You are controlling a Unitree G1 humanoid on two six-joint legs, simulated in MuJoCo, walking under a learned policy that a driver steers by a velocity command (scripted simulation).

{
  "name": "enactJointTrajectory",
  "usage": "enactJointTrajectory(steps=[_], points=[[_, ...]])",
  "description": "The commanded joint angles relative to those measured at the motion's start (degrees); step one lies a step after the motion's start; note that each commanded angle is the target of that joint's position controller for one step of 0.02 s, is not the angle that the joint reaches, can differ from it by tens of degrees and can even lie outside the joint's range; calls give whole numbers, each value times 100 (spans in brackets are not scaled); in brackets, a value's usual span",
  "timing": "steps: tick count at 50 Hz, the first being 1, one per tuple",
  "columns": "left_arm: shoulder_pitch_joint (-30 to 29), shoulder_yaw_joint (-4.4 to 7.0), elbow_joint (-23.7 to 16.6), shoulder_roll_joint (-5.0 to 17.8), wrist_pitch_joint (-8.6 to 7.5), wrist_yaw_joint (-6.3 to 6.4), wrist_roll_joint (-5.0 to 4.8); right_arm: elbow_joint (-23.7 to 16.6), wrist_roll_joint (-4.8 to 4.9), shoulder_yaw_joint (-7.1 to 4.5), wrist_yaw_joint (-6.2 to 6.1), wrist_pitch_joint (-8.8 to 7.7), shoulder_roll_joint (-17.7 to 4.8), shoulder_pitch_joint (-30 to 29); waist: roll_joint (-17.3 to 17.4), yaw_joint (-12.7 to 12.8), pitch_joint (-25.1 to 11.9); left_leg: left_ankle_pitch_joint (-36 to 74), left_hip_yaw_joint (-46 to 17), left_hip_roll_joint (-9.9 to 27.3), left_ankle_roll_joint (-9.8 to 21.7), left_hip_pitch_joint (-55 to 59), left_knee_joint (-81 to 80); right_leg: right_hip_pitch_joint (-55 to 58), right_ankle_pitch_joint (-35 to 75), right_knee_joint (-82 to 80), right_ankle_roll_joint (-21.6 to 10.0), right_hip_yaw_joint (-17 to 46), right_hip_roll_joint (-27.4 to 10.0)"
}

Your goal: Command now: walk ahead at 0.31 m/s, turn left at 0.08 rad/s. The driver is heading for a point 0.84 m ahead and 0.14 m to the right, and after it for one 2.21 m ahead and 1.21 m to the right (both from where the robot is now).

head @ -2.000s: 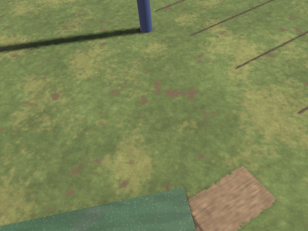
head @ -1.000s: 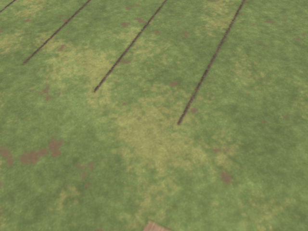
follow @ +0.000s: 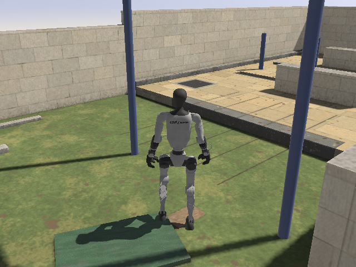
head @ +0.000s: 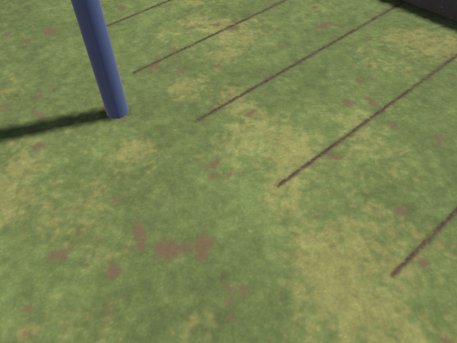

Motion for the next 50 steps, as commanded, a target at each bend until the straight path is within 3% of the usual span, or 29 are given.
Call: enactJointTrajectory(steps=[1, 3, 5, 6, 7, 8, 9, 10, 11, 13, 17, 20, 25, 27, 29, 30, 31, 32, 33, 34, 35, 36, 37, 38, 41, 44, 46, 48, 50], points=[[-243, 264, -412, 1084, -121, 20, -29, -604, 26, 67, 68, -281, -88, -574, -1188, 85, 34, -482, 380, -8, 112, 167, -1261, -22, -1509, -1345, -1021, 1210, -1162], [-230, 259, -397, 1139, -115, -61, -107, -484, 61, 21, 124, -331, -217, -185, -1184, -109, 111, -477, 630, -199, 245, 975, -2121, -437, -1823, -1198, -1059, 1144, -1212], [-256, 181, -418, 935, -110, -93, -150, -103, 42, -71, 171, -375, -358, 676, -956, -476, 96, 453, 699, -415, 431, 2385, -3015, -1165, -1997, -638, -890, 1014, -1075], [-466, 74, -532, 608, -177, -88, -132, -11, -14, -178, 173, -413, -668, 1139, -425, -705, 124, -32, -288, 74, 744, 3115, -3499, -2002, -1683, 394, -517, 552, -671], [-876, 24, -956, 400, -322, -90, -170, 41, -72, -378, 183, -450, -1369, 1609, 1663, -805, 66, -1791, -3279, 1487, 1752, 3393, -4845, -3370, -1555, 2676, -58, -346, 252], [-1252, 138, -1102, 803, -438, -116, -93, -75, -74, -269, 200, -605, -1169, 1721, 1300, -964, 182, -1939, -4925, 2121, 2310, 3404, -5587, -4025, -2057, 4083, -79, 582, 100], [-1097, 191, -1040, 895, -487, -171, -183, -71, -70, -184, 202, -679, -957, 1415, 869, -654, 483, -1704, -4421, 2057, 2131, 3278, -5511, -4222, -1485, 4444, -195, 759, -150], [-890, 182, -911, 888, -466, -180, -168, -105, -39, -167, 215, -689, -847, 1123, 568, -441, 604, -1298, -3658, 1810, 1893, 3071, -5436, -4083, -920, 4404, -218, 590, -352], [-841, 185, -846, 880, -452, -183, -121, -69, 17, -135, 234, -675, -740, 911, 459, -325, 735, -628, -3085, 1629, 1719, 2855, -5448, -3941, -492, 4139, -171, 576, -482], [-767, 204, -780, 856, -368, -212, -121, -33, -7, -77, 241, -633, -572, 752, 560, -164, 733, 244, -2082, 1216, 1464, 2460, -5660, -3279, 109, 3767, -30, 454, -544], [-1333, 109, -827, 609, -330, -274, -49, 231, 73, -110, 141, -606, -581, 1032, 179, -290, 683, 1825, -928, 908, 1254, 2891, -5827, -2906, 1229, 2340, 141, 152, -370], [-1881, 24, -933, 446, -372, -396, -81, 396, 118, -161, 90, -556, -735, 1192, 297, -484, 675, 2099, -408, 784, 1123, 2976, -5761, -2378, 1911, 1229, 197, -45, -195], [-2401, -5, -1156, 579, -361, -573, -185, 565, 156, -275, 96, -533, -954, 1200, 306, -600, 912, 1993, -134, 1190, 994, 3485, -5498, -2277, 1896, 547, -55, 92, -291], [-2432, 11, -1207, 687, -367, -612, -175, 607, 146, -327, 86, -480, -1039, 1161, 298, -568, 954, 2755, 14, 1308, 899, 3785, -5232, -2195, 1445, 454, -222, 46, -236], [-1924, 144, -1104, 966, -362, -585, -105, 606, 137, -386, 71, -425, -1237, 1077, 428, -276, 563, 4773, 230, 1268, 734, 4064, -4415, -1385, 879, 473, -436, -219, 56], [-1220, 270, -903, 1161, -348, -539, -77, 584, 124, -397, 67, -394, -1308, 992, 386, 97, 132, 5688, 451, 1107, 608, 4048, -3542, -496, 944, 316, -604, -433, 299], [-315, 381, -635, 1371, -317, -477, -82, 528, 104, -370, 49, -400, -1291, 913, 270, 506, -312, 5581, 660, 899, 415, 3309, -2297, 951, 1474, 201, -774, -328, 240], [469, 449, -401, 1772, -289, -395, -50, 322, -152, -213, 54, -469, -780, 968, -831, 510, -879, 1803, 629, 410, 226, 1309, -248, 3023, 2894, 1002, -967, 957, -713], [530, 466, -493, 2129, -357, -465, -53, 189, -95, 23, 175, -650, -417, 1806, -1752, 87, -1998, -1091, -100, -480, -123, -684, 1571, 4843, 2270, 593, -2342, 3909, -1971], [863, 458, -435, 1795, -302, -441, -88, 53, 163, -63, 196, -820, -859, 1118, -991, 517, -2075, -626, -651, -271, -56, -1142, 1594, 4682, 877, -197, -2211, 4098, -1845], [437, 396, -538, 1524, -299, -385, -97, -121, 273, -69, 175, -890, -1024, 408, -717, 535, -1223, -92, -592, -2, 63, -1336, 1188, 3977, 753, -406, -1916, 3373, -1571], [-120, 331, -668, 1365, -323, -351, -89, -138, 131, -55, 111, -919, -1002, 68, -68, 303, -659, 446, -583, 226, 89, -1081, 790, 2903, 1239, -540, -1705, 2892, -1370], [-401, 287, -756, 1261, -365, -346, -71, -172, -15, -110, 67, -909, -1091, -18, -43, 86, -390, 769, -602, 342, 39, -733, 335, 2160, 1948, -640, -1679, 2636, -1241], [-506, 267, -793, 1190, -382, -328, -28, -201, -97, -138, 76, -859, -1091, -3, -174, -90, -258, 897, -651, 434, -27, -377, 52, 1649, 2436, -758, -1657, 2413, -1095], [-364, 267, -680, 1183, -375, -230, -91, -298, -142, -84, 96, -714, -809, -111, -342, -232, 97, 956, -445, 446, -206, -229, -783, 820, 3008, -955, -1608, 1928, -872], [-119, 303, -563, 1329, -333, -106, -125, -558, -167, 21, 146, -703, -568, -948, -391, -36, 359, 2091, -212, 185, -238, -34, -2153, 235, 3151, -966, -1298, 1422, -437], [150, 296, -459, 1310, -279, -50, -154, -624, -141, 75, 223, -751, -435, -1402, -450, 173, 334, 3025, -109, -82, -169, 374, -3140, 137, 2753, -886, -1032, 1263, -211], [504, 266, -320, 1257, -262, -19, -156, -683, -63, 89, 317, -800, -427, -1792, -488, 381, 366, 3645, -65, -230, -84, 679, -3658, 234, 2217, -930, -923, 1432, -329], [737, 252, -201, 1231, -245, -10, -149, -788, -26, 63, 378, -822, -509, -2108, -501, 457, 489, 3550, -158, -255, 62, 555, -4020, 718, 1985, -761, -910, 1671, -534]])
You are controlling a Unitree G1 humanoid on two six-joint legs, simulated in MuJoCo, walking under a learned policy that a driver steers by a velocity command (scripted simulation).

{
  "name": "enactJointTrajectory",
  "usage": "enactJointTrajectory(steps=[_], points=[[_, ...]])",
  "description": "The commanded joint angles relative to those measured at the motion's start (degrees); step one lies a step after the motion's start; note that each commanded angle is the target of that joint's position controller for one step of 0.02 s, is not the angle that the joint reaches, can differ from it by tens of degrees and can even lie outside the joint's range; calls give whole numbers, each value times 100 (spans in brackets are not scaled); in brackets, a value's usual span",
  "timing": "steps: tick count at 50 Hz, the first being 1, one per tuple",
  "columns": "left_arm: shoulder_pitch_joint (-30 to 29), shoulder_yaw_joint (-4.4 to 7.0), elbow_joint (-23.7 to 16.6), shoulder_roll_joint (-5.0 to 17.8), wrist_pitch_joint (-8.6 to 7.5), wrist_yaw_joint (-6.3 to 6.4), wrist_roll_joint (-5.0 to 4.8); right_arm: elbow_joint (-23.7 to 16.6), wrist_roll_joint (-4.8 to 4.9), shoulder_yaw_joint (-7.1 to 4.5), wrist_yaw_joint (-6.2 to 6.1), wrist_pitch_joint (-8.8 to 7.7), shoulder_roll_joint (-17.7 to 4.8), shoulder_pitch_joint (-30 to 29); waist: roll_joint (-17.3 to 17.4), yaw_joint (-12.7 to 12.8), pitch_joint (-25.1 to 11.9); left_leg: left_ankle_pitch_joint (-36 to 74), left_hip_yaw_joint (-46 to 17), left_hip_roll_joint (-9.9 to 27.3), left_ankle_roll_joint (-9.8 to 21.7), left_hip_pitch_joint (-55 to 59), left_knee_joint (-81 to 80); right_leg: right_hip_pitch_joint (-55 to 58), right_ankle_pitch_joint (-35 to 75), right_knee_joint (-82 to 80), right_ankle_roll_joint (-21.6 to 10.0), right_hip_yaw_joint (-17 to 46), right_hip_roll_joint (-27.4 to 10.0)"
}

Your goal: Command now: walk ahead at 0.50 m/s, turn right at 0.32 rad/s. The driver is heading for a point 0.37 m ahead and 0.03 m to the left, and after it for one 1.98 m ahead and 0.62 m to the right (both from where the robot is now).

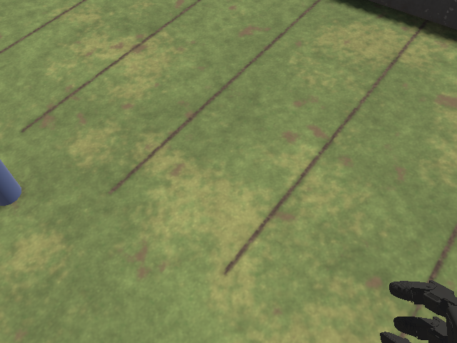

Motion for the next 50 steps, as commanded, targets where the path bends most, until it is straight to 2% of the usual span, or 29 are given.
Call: enactJointTrajectory(steps=[1, 3, 5, 6, 7, 8, 9, 10, 11, 12, 14, 18, 22, 24, 27, 29, 30, 31, 32, 33, 34, 35, 36, 37, 38, 40, 42, 46, 50], points=[[392, 185, -127, 788, -30, 59, 15, -526, 61, -130, 93, -116, -471, -637, -626, 5, -120, 168, 207, -289, 211, 782, -497, -134, 2424, -71, -430, 917, -1547], [337, 228, -117, 883, 10, 76, 55, -486, 76, -206, 88, -116, -641, -406, -732, -184, -190, -462, 217, -331, 414, 890, -562, 396, 3338, 317, -360, 995, -1727], [59, 227, -226, 903, 42, 44, 98, -258, 57, -343, 37, -132, -877, 609, -755, -759, -845, -519, 403, -422, 767, 2299, -717, 414, 4982, 1486, -182, 759, -1471], [-165, 159, -410, 781, 34, 11, 178, -116, -21, -390, 1, -121, -1049, 1594, -523, -1210, -1627, -103, -259, 257, 1148, 3964, -401, -434, 4174, 2805, -57, 653, -1196], [800, 14, -283, 300, -16, -20, 117, 93, -65, -478, 9, -80, -1371, 2288, 944, -1023, -2465, -540, -2582, 1645, 2244, 6219, -450, -2538, 526, 5177, 445, 115, -207], [995, -18, -220, 507, -67, -53, 55, 210, 98, -418, 57, -59, -1002, 2453, 1207, -1025, -2585, -1725, -3994, 2027, 2368, 6326, -1140, -3385, -1736, 5866, 469, 286, -186], [292, 91, -361, 901, -77, -67, -23, 131, 168, -337, 20, -27, -713, 1982, 555, -1071, -1525, -2487, -3406, 1829, 2071, 5448, -1387, -3807, -1299, 6084, 480, 240, -570], [-239, 91, -515, 933, -75, -58, -17, 67, 119, -278, 5, 20, -576, 1525, -47, -952, -829, -2434, -2661, 1607, 1807, 4470, -1586, -3773, -787, 5838, 477, -13, -844], [-544, 97, -609, 847, -82, -59, 47, 103, 66, -236, 18, 36, -503, 1311, -254, -807, -333, -1986, -2168, 1388, 1693, 3694, -1804, -3696, -552, 5495, 496, -173, -1010], [-492, 114, -610, 757, -65, -66, 70, 124, 1, -200, 25, 14, -437, 1228, -139, -629, -225, -1634, -1766, 1194, 1577, 3274, -1977, -3448, -356, 5199, 502, -191, -1201], [-233, 75, -534, 516, 10, -69, 24, 228, 9, -206, 57, -36, -426, 1204, 166, -489, -241, -1291, -1188, 994, 1507, 2881, -2259, -3126, -190, 4792, 552, -283, -1330], [-683, 26, -710, 389, 71, -42, 75, 482, 20, -308, 35, -87, -758, 1354, 91, -571, -157, -568, -398, 1032, 1529, 2914, -2566, -3500, 692, 3907, 699, -272, -1500], [-1271, -19, -886, 286, -12, -146, 117, 609, 41, -302, -56, 30, -864, 1311, 52, -729, -61, 1050, 699, 702, 1203, 2919, -2298, -3066, 1962, 2495, 726, -677, -1350], [-1611, -33, -1049, 245, -35, -227, 121, 723, 72, -311, -118, 117, -955, 1531, 84, -886, -131, 1352, 911, 741, 1120, 3105, -2060, -2861, 2315, 2067, 727, -887, -1230], [-1795, 25, -1285, 373, 17, -344, 109, 786, 165, -355, -167, 264, -1100, 1596, 191, -882, -193, 1577, 918, 976, 1036, 3660, -1550, -2885, 1721, 1674, 589, -998, -1107], [-1476, 128, -1329, 577, 47, -388, 154, 727, 247, -410, -223, 354, -1228, 1437, 314, -630, -400, 2396, 930, 1061, 915, 3845, -822, -2472, 1046, 1483, 390, -1169, -885], [-923, 233, -1213, 747, 43, -387, 160, 677, 276, -417, -258, 399, -1218, 1330, 243, -330, -646, 2582, 1050, 942, 774, 3762, -72, -1827, 1190, 1105, 243, -1252, -706], [-271, 383, -1060, 1072, 41, -314, 162, 645, 230, -372, -268, 402, -1086, 1439, -88, -43, -1011, 1991, 1239, 608, 489, 3293, 1124, -778, 2235, 667, 6, -1075, -680], [120, 477, -1079, 1622, 93, -158, 182, 435, -97, -202, -235, 349, -643, 1652, -1275, -120, -1651, -1625, 1320, 87, 129, 1651, 3108, 891, 5020, 1160, -569, 656, -2040], [-190, 433, -1334, 1828, 71, -155, 263, 321, -87, -63, -118, 269, -495, 2255, -1898, -500, -2696, -4885, 422, -768, -124, 81, 4807, 2200, 5731, 1030, -2008, 2989, -3366], [-305, 356, -1435, 1324, 124, -178, 219, 412, 36, -190, -53, 270, -1049, 1883, -874, -93, -2825, -4311, -257, -360, -83, -40, 4958, 1840, 4658, 775, -1752, 2404, -2942], [-654, 278, -1454, 1108, 144, -172, 159, 262, 135, -189, -63, 311, -1045, 1414, -720, -175, -2112, -3825, -151, -186, -35, -242, 4711, 1205, 3940, 677, -1402, 1709, -2596], [-865, 247, -1436, 991, 187, -145, 95, 292, 81, -185, -150, 380, -936, 1279, -251, -338, -1547, -3465, -85, -1, -76, -211, 4251, 413, 3288, 499, -1078, 1331, -2273], [-1047, 220, -1463, 932, 228, -115, 67, 258, 14, -217, -226, 467, -995, 1211, -320, -474, -1211, -3248, -78, 74, -118, 42, 3849, -315, 2888, 319, -949, 1168, -2088], [-1167, 230, -1485, 998, 263, -101, 136, 246, 12, -227, -233, 542, -973, 1273, -524, -640, -1034, -3102, -10, 35, -147, 444, 3666, -939, 2723, 164, -903, 1059, -1921], [-1268, 267, -1488, 1059, 281, -57, 214, 270, -10, -192, -263, 587, -812, 1425, -741, -744, -1036, -2948, 86, -88, -236, 759, 3195, -1383, 2923, 107, -914, 887, -1739], [-1202, 292, -1448, 1104, 298, 12, 194, 247, -24, -167, -301, 597, -734, 1338, -745, -706, -1165, -2791, 43, -155, -307, 798, 2705, -1375, 2859, 162, -894, 916, -1683], [-1253, 300, -1456, 1111, 421, 119, 149, 167, 19, -145, -287, 637, -668, 1042, -897, -599, -1199, -2344, -56, -215, -319, 1023, 1885, -1469, 1196, 148, -675, 1139, -1540], [-1100, 232, -1380, 968, 487, 83, 190, 85, 54, -138, -200, 579, -650, 916, -1142, -418, -1104, -2456, 61, -218, -180, 1506, 1049, -1397, 953, 357, -583, 1394, -1621]])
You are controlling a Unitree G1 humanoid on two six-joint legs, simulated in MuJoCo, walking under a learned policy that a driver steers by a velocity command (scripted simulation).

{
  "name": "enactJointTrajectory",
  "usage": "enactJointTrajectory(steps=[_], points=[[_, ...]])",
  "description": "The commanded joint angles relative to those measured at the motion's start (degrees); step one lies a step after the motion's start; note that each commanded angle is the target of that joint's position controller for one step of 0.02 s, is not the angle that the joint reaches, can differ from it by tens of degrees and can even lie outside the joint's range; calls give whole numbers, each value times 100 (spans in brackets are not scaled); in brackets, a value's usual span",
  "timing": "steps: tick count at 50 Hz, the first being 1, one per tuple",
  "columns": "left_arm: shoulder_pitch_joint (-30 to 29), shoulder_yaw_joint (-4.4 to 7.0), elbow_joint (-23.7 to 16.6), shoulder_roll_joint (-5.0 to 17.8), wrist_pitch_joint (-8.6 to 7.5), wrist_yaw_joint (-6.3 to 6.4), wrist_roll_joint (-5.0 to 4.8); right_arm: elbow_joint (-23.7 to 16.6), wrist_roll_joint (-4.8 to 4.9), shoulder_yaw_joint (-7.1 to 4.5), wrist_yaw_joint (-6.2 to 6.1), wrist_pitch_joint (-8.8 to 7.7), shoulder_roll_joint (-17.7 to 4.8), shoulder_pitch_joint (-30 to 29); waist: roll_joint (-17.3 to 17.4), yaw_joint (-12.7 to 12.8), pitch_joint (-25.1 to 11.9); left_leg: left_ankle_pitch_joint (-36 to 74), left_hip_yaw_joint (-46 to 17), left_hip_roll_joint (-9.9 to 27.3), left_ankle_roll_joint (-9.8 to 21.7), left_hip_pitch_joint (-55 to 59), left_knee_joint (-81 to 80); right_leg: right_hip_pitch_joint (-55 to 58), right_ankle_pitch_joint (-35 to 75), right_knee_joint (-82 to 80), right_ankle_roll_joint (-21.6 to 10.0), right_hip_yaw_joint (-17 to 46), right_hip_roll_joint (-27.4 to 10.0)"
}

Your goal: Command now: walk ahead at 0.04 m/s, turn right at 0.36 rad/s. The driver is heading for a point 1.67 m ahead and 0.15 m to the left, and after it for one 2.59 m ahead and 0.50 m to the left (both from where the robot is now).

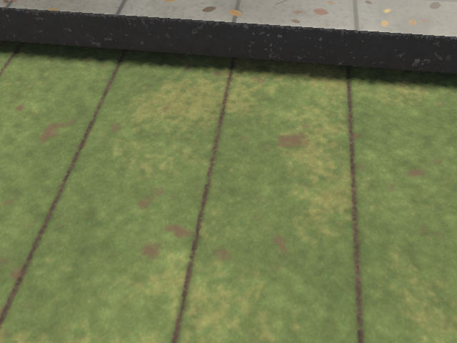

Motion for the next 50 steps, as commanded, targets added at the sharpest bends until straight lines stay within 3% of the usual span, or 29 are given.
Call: enactJointTrajectory(steps=[1, 3, 4, 5, 6, 7, 9, 12, 14, 17, 18, 19, 20, 22, 24, 29, 31, 34, 36, 37, 39, 40, 41, 42, 43, 44, 45, 48, 50], points=[[-97, 155, -380, 714, -28, 0, 6, -358, 17, -131, 64, -114, -435, 218, -999, -84, -974, 85, 237, -70, 144, 860, -761, 717, 158, -597, -926, 1547, -1482], [61, 70, -287, 518, -9, 2, -43, -310, -55, -157, 126, -165, -433, 437, -849, -230, -847, 927, 239, 56, 411, 1712, -2114, 468, -132, -243, -553, 1396, -1188], [354, 1, -263, 272, -31, 7, 27, -397, -197, -222, 115, -165, -840, 456, 98, -35, -834, 1565, -774, 1098, 774, 2088, -2538, 54, -1219, 653, -142, 839, -678], [298, 61, -404, 391, -94, 5, -19, -340, -332, -278, 121, -139, -1054, 268, 1511, 151, -450, 2128, -1877, 1896, 1651, 1628, -2871, -462, -2311, 1163, 143, -42, -45], [76, 163, -387, 787, -142, 24, 51, -462, -322, -223, 108, -172, -798, 134, 1323, -97, -449, 2068, -2162, 2101, 2050, 1350, -3024, -343, -2619, 2154, 381, 46, -281], [2, 251, -315, 941, -129, 21, -15, -465, -234, -220, 87, -188, -753, 78, 1011, -128, -401, 2017, -1880, 1884, 1971, 1432, -2932, -438, -2474, 2739, 471, 30, -276], [183, 228, -117, 686, -10, 60, 4, -445, -33, -203, 52, -184, -668, -84, 726, -54, -352, 2175, -1310, 1498, 1665, 1676, -2718, -575, -2127, 3203, 680, 7, -404], [149, 32, -47, 110, 23, 32, -26, -378, -25, -124, 74, -98, -401, -138, 814, -41, -450, 2830, -506, 954, 1424, 1785, -2481, -3, -1909, 2150, 821, -459, -589], [-99, -29, -81, 1, -9, 4, -55, -266, -20, -147, 82, -38, -445, 169, 1069, -273, -587, 2963, -487, 923, 1482, 2094, -2341, 371, -1822, 1156, 827, -634, -641], [146, 11, 120, 153, -30, -27, -64, -157, 88, -145, 95, -8, -485, 349, 998, -166, -566, 2621, -562, 859, 1334, 2025, -2186, 1253, -286, -779, 626, -765, -604], [156, 32, 107, 328, -32, -16, -4, -115, 69, -124, 112, -64, -454, 504, 809, -208, -607, 2245, -601, 831, 1097, 1779, -2202, 1670, 151, -888, 480, -482, -803], [210, 88, 71, 671, -26, 27, 52, -154, -50, -89, 165, -157, -396, 563, 205, -341, -757, 1814, -363, 627, 835, 1400, -1980, 2130, 1300, -487, 289, -99, -1253], [164, 123, 240, 707, -19, 8, 55, -145, -92, -56, 204, -228, -238, 679, -670, -529, -808, 1046, 179, 190, 553, 1512, -2038, 1740, 634, -233, 4, -104, -1244], [60, -1, 235, 209, -64, -48, 108, -119, -119, -80, 202, -219, -360, 142, -462, -256, -470, 766, 346, 91, 316, 1716, -1889, 1122, -420, -481, 9, -77, -1134], [33, -4, 279, 270, -132, -33, 93, -90, -91, -73, 151, -137, -301, 112, -442, -247, -172, 886, 337, 93, 352, 1660, -1864, 889, -523, -509, 128, -130, -1056], [183, -60, 439, 188, -213, 22, 66, 93, -61, -88, 81, -103, -233, 255, -385, -257, -9, 840, 330, 87, 345, 1710, -1883, 705, -730, -511, 169, -150, -1006], [411, -20, 552, 301, -187, 49, 31, 217, -25, -102, 58, -84, -218, 354, -457, -174, -16, -258, 621, -174, 348, 1535, -1618, 705, -2209, -676, 28, -98, -955], [724, 87, 591, 707, -220, 56, -32, 128, 104, -140, 62, -212, -186, 195, -1165, 27, 515, -848, 952, -369, 444, 569, -423, 586, -4267, -1580, -666, 1290, -1848], [658, 82, 643, 686, -323, 61, -106, 90, 187, -165, 124, -377, -172, 224, -1293, -55, 756, -783, 646, -65, 692, 398, -118, 470, -4048, -1731, -952, 1833, -2250], [510, 58, 634, 605, -355, 51, -141, 130, 213, -161, 173, -451, -136, 357, -1288, -169, 752, -882, 628, -6, 828, 574, -487, 493, -3719, -1637, -906, 1676, -2211], [48, -3, 549, 400, -360, 17, -181, 531, 179, -214, 249, -552, -152, 1189, -920, -617, 462, -58, 735, -169, 939, 2199, -1701, -58, -2877, -1032, -530, 834, -1651], [-68, -77, 484, 126, -397, 12, -127, 721, 109, -290, 257, -573, -386, 1714, -302, -757, 207, -74, -10, 247, 992, 2863, -2105, -386, -2167, 80, -259, 228, -1229], [-155, -125, 245, -129, -485, 28, -131, 792, 83, -448, 283, -602, -1069, 2235, 1333, -783, 14, -1216, -2300, 1440, 1604, 3480, -3191, -1373, -1984, 1988, 190, -754, -444], [-266, -18, 114, 262, -592, 53, -228, 729, 6, -410, 335, -643, -1067, 2252, 1530, -791, 151, -1678, -3927, 2188, 2207, 3409, -3850, -2097, -2654, 3079, 181, -346, -471], [-151, 39, 195, 408, -660, 16, -289, 627, 14, -301, 301, -660, -743, 1830, 925, -548, 478, -1678, -3505, 2168, 2162, 3294, -3739, -2439, -2254, 3616, 57, -148, -844], [-31, 25, 332, 341, -704, -38, -266, 550, 31, -257, 268, -653, -584, 1629, 609, -462, 489, -1514, -2812, 1856, 1950, 3270, -3701, -2472, -1688, 3677, -50, -236, -1036], [-26, 32, 395, 279, -738, -66, -207, 524, 45, -249, 255, -637, -598, 1499, 420, -414, 456, -1057, -2292, 1644, 1752, 3289, -3741, -2495, -1218, 3501, -102, -333, -1177], [-205, 36, 429, 138, -729, -180, -117, 627, 34, -141, 242, -576, -325, 1730, 491, -463, 242, 736, -1101, 1171, 1498, 3303, -3857, -2109, -349, 2884, -3, -625, -1272], [-456, -5, 351, 10, -708, -212, -97, 705, 58, -141, 206, -528, -370, 1900, 417, -519, 226, 1514, -658, 1064, 1518, 3322, -3881, -2074, -45, 2314, 146, -790, -1216]])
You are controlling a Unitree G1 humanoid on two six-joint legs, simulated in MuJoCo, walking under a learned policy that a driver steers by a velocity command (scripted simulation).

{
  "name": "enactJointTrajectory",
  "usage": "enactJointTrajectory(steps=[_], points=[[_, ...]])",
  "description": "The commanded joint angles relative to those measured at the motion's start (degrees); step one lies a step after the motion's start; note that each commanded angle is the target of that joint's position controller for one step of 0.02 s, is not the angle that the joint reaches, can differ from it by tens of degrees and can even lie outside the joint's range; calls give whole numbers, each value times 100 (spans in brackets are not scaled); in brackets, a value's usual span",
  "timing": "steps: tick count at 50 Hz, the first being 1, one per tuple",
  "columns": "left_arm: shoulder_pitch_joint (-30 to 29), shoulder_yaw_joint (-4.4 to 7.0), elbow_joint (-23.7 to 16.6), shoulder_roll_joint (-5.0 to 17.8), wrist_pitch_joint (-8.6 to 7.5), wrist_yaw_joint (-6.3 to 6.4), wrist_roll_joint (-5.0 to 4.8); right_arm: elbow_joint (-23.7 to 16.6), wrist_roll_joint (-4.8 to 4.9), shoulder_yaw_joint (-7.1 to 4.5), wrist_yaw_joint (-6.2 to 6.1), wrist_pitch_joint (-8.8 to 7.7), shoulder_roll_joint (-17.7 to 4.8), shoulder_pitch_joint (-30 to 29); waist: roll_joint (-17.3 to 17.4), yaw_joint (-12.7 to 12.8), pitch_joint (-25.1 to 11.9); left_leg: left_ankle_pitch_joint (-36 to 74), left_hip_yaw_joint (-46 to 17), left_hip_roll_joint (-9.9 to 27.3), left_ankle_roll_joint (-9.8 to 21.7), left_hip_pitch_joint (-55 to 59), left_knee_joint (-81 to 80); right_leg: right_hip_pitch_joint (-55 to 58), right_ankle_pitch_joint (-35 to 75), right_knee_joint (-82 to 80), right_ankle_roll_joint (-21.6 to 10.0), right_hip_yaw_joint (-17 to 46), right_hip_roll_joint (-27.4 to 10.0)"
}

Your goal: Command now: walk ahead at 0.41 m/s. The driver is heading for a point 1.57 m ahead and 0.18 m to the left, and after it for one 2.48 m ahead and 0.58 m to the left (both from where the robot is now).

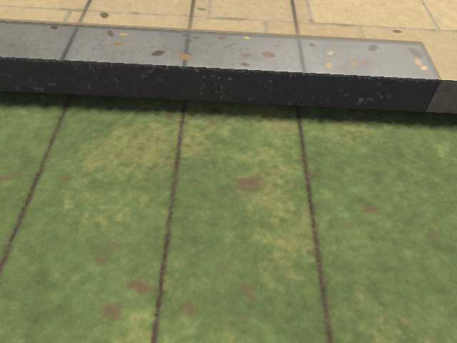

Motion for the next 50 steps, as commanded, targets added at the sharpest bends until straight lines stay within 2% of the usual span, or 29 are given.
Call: enactJointTrajectory(steps=[1, 5, 9, 11, 12, 13, 14, 15, 16, 17, 18, 19, 20, 22, 26, 28, 31, 34, 35, 36, 37, 38, 39, 40, 42, 43, 45, 48, 50], points=[[-840, -26, -563, 56, -106, -73, 33, -220, 16, -151, -74, -1, -799, 126, 623, -87, 417, 1316, -1100, 1230, 742, 650, -1023, -1240, 649, -878, 162, -38, -128], [-1532, -105, -781, 17, -152, -178, -17, -127, 32, -185, -144, 59, -1013, 263, 717, -246, 616, 1305, -720, 1226, 743, 184, -1143, -591, 1418, -2063, 293, -211, 39], [-1876, -98, -956, 195, -200, -278, -48, 1, 112, -226, -147, 97, -1076, 292, 730, -154, 821, 1621, -713, 1547, 698, 482, -1012, -419, 1320, -2554, 60, -116, 72], [-1669, -33, -933, 387, -225, -298, -31, 8, 113, -271, -154, 133, -1182, 184, 792, 83, 598, 2830, -627, 1619, 581, 770, -575, 54, 1003, -2707, -141, -196, 211], [-1268, 41, -834, 534, -220, -274, -10, -2, 105, -298, -160, 161, -1260, 112, 877, 334, 263, 3963, -512, 1560, 507, 827, -31, 686, 878, -2731, -267, -338, 387], [-367, 173, -556, 755, -201, -221, -11, -24, 80, -280, -170, 202, -1219, 40, 833, 795, -308, 4732, -296, 1320, 368, 610, 1003, 1865, 911, -2811, -447, -465, 551], [746, 276, -285, 1026, -171, -147, 12, -136, 10, -214, -191, 213, -1101, -1, 604, 1251, -1093, 3792, -203, 1100, 187, -511, 2502, 3694, 778, -2575, -727, 212, -66], [1335, 390, -151, 1619, -152, -134, 119, -286, -14, 30, -131, 118, -254, 742, -1041, 900, -2095, 122, -105, 46, -235, -2786, 4900, 5841, -561, -2968, -1675, 3072, -1691], [1332, 250, -100, 1106, -145, -146, 70, -173, 127, -33, -103, -36, -583, 591, -1182, 1028, -2311, -1710, -929, -119, -173, -3452, 5715, 5672, -1546, -4058, -1763, 4508, -1917], [796, 146, -117, 829, -147, -131, 37, -410, 297, -181, -75, -114, -1060, -137, -882, 936, -1120, -1333, -817, 241, -94, -3997, 5952, 4790, -1604, -4203, -1415, 3609, -1694], [282, 88, -194, 687, -144, -124, 55, -512, 278, -176, -96, -149, -1066, -551, -404, 735, -515, -797, -619, 515, -78, -3822, 5729, 3795, -535, -4275, -1263, 2760, -1503], [-77, 35, -229, 521, -158, -146, 111, -500, 151, -196, -130, -132, -1001, -686, -95, 508, -176, -476, -527, 692, -145, -3499, 5413, 2979, 780, -4340, -1170, 2067, -1253], [-262, 1, -236, 401, -194, -160, 182, -444, 79, -220, -146, -60, -933, -524, -212, 264, -139, -314, -560, 841, -197, -3023, 5167, 2470, 1825, -4399, -1096, 1503, -1028], [-320, -6, -106, 376, -277, -186, 196, -338, 41, -190, -164, 88, -685, -220, -246, 50, -223, -263, -456, 826, -349, -2466, 4863, 1938, 3306, -4466, -1179, 891, -880], [-299, 0, 157, 577, -264, -74, 194, -566, -66, -128, -201, 185, -530, -769, -229, 35, -150, 649, -304, 750, -533, -2402, 3447, 1649, 4219, -4484, -1144, 135, -644], [-150, -5, 260, 654, -193, -24, 183, -650, -58, -74, -160, 174, -449, -1222, -208, 235, -197, 1347, -220, 647, -495, -2180, 2548, 1746, 3967, -4452, -1014, -39, -516], [120, -5, 474, 782, -89, 1, 144, -761, -22, -85, -113, 189, -576, -1647, -164, 418, -261, 1699, -289, 531, -458, -2015, 1865, 2159, 3511, -4326, -991, 130, -691], [105, -8, 610, 808, 24, 15, 87, -859, -67, -139, -84, 178, -763, -1810, -184, 386, -244, 1222, -317, 429, -276, -1905, 1386, 2519, 3195, -3826, -900, 378, -840], [26, -29, 629, 755, 62, 30, 42, -811, -91, -160, -79, 163, -784, -1653, -133, 242, -282, 1466, -252, 367, -181, -1583, 942, 2525, 2904, -3532, -763, 383, -744], [233, -76, 690, 611, 75, 39, 61, -738, -127, -211, -105, 146, -941, -1479, 52, 215, -384, 2515, -340, 442, -57, -1022, 502, 2452, 2537, -3171, -517, 336, -468], [581, -130, 695, 468, 28, 41, 213, -748, -171, -279, -152, 151, -1299, -1353, 498, 399, -750, 4664, -821, 1007, 172, -132, 841, 2061, 1639, -2658, -240, 146, -70], [1287, -235, 888, 101, 6, 39, 230, -698, -199, -227, -175, 219, -1137, -1346, 1239, 668, -1278, 5222, -1492, 1646, 903, 838, 1089, 1336, -192, -2189, 85, -4, 245], [1034, -234, 924, 222, 83, 68, 184, -670, -127, -112, -157, 300, -619, -1317, 1214, 432, -1365, 4538, -1828, 1807, 1166, 666, 891, 1319, -1277, -1984, 236, 54, 286], [782, -192, 847, 367, 173, 88, 107, -596, -62, -85, -123, 353, -560, -1343, 1124, 416, -1205, 2737, -1923, 1689, 1101, 422, 606, 1140, -1591, -2010, 233, 22, 288], [359, -130, 745, 519, 328, 126, 85, -545, 65, -278, -120, 452, -1169, -1271, 1085, 258, -675, -1311, -2378, 1640, 942, -133, -192, 745, -1583, -1827, 156, -235, 414], [227, -100, 704, 595, 363, 123, 81, -569, 25, -324, -161, 446, -1322, -1353, 1244, 238, -423, -2478, -2658, 1758, 917, -580, -639, 748, -1571, -1483, 101, -185, 345], [330, -64, 763, 589, 311, 109, 47, -626, -25, -322, -208, 359, -1240, -1670, 1370, 433, -116, -2411, -2600, 1787, 829, -1270, -1040, 960, -1660, -1156, -63, -77, 196], [670, -80, 1071, 311, 153, 80, 89, -701, 109, -324, -187, 287, -1087, -2151, 988, 759, -248, -1483, -1524, 1295, 545, -1786, -890, 1961, -740, -2171, -276, -342, 246], [914, -80, 1283, 194, 113, 55, 155, -649, 159, -330, -181, 330, -995, -2121, 776, 860, -277, -1577, -1038, 977, 394, -2064, -499, 2600, -269, -2842, -295, -539, 421]])
Velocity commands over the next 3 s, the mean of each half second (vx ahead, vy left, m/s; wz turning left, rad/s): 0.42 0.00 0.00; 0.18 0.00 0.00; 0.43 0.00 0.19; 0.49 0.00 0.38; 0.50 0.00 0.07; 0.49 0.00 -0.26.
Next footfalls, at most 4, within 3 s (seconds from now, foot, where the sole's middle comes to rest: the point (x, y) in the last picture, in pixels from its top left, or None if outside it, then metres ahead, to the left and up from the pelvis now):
0.28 right None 0.32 -0.15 -0.79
0.72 left None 0.50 0.06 -0.79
1.04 right None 0.44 -0.17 -0.79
1.46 left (184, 270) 0.75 0.09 -0.79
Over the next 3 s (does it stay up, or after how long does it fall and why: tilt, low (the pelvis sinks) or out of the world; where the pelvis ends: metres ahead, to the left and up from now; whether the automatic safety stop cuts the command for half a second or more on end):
stays up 1.38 0.19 -0.02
